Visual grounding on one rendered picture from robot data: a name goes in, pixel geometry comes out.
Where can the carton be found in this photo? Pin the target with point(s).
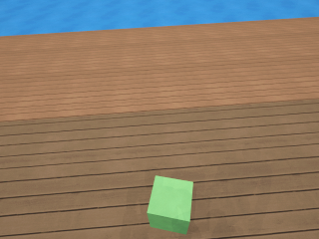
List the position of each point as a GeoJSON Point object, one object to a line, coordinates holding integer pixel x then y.
{"type": "Point", "coordinates": [170, 204]}

